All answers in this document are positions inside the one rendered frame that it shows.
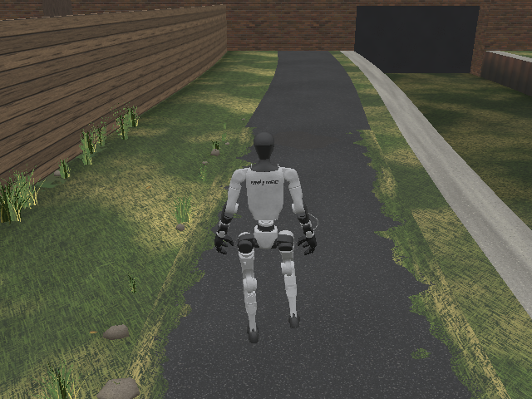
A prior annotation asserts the left robot upper arm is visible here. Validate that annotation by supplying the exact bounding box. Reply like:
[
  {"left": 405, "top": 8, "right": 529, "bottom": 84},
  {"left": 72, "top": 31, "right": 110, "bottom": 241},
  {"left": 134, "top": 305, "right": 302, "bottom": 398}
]
[{"left": 225, "top": 168, "right": 248, "bottom": 214}]

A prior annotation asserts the robot left foot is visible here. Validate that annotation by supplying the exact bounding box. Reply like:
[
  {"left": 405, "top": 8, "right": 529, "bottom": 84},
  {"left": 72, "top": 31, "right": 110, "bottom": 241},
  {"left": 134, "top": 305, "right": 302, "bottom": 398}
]
[{"left": 247, "top": 323, "right": 259, "bottom": 343}]

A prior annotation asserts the right robot upper arm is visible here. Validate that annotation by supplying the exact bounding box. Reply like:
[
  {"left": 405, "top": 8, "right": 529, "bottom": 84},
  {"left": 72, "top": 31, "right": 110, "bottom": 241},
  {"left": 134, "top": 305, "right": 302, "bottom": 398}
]
[{"left": 282, "top": 167, "right": 305, "bottom": 214}]

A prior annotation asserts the robot torso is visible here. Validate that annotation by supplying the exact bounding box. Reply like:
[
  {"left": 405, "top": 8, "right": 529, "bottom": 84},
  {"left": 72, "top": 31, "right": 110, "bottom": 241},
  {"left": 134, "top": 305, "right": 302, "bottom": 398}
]
[{"left": 246, "top": 164, "right": 284, "bottom": 249}]

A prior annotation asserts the left robot forearm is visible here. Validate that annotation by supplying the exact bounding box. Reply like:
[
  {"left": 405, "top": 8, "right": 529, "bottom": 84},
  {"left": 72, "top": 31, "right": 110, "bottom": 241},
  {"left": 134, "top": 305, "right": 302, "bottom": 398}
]
[{"left": 216, "top": 201, "right": 234, "bottom": 238}]

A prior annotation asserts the right robot forearm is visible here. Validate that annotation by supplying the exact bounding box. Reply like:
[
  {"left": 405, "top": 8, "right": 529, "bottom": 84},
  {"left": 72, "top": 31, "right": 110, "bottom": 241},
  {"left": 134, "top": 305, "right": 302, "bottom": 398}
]
[{"left": 297, "top": 201, "right": 314, "bottom": 238}]

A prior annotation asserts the left robot hand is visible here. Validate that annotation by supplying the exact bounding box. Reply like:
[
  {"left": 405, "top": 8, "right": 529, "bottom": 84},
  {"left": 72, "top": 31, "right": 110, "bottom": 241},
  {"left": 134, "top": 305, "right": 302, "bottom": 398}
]
[{"left": 214, "top": 234, "right": 234, "bottom": 254}]

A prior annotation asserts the right robot hand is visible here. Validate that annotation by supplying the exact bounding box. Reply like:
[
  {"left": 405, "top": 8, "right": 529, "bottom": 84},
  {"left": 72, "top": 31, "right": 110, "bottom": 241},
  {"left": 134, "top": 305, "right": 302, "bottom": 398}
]
[{"left": 298, "top": 235, "right": 317, "bottom": 255}]

